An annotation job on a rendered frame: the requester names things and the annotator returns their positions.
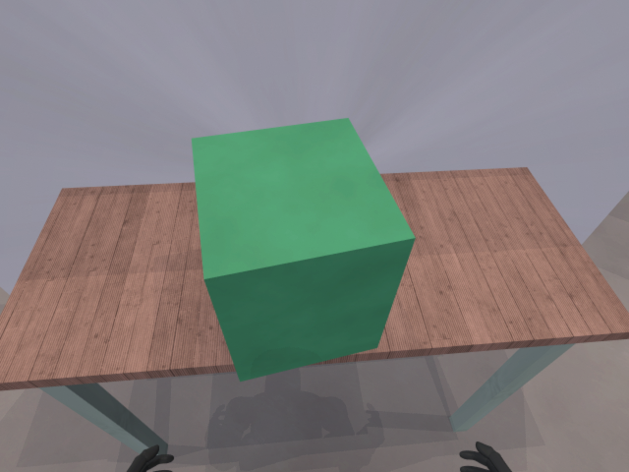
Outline carton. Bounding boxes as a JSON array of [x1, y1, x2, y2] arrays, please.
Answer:
[[192, 118, 416, 382]]

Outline right robot hand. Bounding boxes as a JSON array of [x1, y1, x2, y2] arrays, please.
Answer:
[[459, 442, 512, 472]]

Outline left robot hand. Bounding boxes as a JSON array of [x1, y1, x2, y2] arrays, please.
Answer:
[[127, 444, 174, 472]]

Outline table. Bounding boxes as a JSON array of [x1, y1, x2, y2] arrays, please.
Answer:
[[0, 167, 629, 455]]

